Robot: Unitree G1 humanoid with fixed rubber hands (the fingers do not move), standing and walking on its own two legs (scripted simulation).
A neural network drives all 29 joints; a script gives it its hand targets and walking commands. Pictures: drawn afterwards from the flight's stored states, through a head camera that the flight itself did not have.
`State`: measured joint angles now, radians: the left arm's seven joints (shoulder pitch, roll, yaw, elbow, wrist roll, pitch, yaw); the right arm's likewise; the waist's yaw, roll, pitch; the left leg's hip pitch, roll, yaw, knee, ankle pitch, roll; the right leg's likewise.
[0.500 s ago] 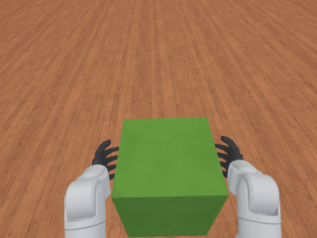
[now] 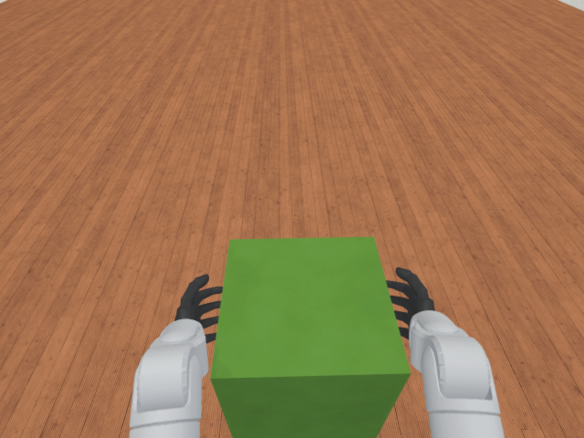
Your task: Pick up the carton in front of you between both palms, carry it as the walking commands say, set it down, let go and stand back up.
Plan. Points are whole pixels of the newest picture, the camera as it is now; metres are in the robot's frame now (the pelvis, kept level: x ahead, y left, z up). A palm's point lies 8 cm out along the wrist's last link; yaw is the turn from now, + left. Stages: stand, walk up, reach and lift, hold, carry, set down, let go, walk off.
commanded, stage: carry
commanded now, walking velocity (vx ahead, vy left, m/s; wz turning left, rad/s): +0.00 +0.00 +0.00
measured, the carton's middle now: (303, 344) +0.29 +0.00 -0.02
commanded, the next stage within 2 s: hold in 1.10 s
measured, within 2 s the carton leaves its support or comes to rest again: neither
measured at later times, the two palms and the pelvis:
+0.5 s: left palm (186, 346) +0.25 +0.16 +0.05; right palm (419, 339) +0.25 -0.14 +0.05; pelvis -0.04 +0.00 +0.00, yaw +0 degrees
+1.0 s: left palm (182, 363) +0.23 +0.16 +0.05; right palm (422, 355) +0.23 -0.14 +0.05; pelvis -0.06 +0.01 +0.00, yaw +0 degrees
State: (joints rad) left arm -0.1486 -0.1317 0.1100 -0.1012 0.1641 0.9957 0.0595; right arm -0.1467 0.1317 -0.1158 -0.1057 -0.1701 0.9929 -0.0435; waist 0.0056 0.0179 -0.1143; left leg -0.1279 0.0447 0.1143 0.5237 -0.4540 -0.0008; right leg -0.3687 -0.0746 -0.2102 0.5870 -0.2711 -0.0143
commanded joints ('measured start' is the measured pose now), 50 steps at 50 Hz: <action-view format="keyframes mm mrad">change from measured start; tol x2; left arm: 1 -446 -826 -626 -35 -287 -79 -234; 6 -477 -799 -537 72 -212 -183 -233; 10 -531 -805 -448 200 -153 -275 -239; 13 -582 -842 -411 278 -128 -335 -249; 16 -612 -887 -410 313 -123 -365 -260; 22 -574 -915 -472 255 -163 -329 -263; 26 -544 -887 -458 244 -158 -296 -260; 33 -578 -899 -472 226 -171 -298 -263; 50 -568 -896 -465 235 -165 -293 -265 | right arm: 1 -430 820 622 -19 280 -76 219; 5 -456 801 557 55 222 -159 216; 10 -513 807 449 211 144 -271 221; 13 -559 844 408 288 118 -331 231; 16 -591 886 407 321 114 -361 242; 23 -550 910 483 251 163 -312 244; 50 -557 897 478 237 164 -288 244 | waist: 1 -5 19 -248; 13 -3 -5 -209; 23 -6 -11 -244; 31 -6 -12 -209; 50 -5 -15 -214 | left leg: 1 -2 128 -55 -21 764 13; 10 -62 111 -64 -67 501 17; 15 -82 106 -74 -88 406 26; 24 -82 103 -80 -78 407 29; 34 -117 98 -88 -97 320 37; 50 -121 97 -93 -92 319 40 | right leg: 1 213 -89 86 8 466 -9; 8 222 -103 99 -31 443 -11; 15 220 -104 113 -69 352 -14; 24 224 -109 113 -79 357 -13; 33 209 -108 118 -99 293 -10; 50 209 -109 121 -104 294 -9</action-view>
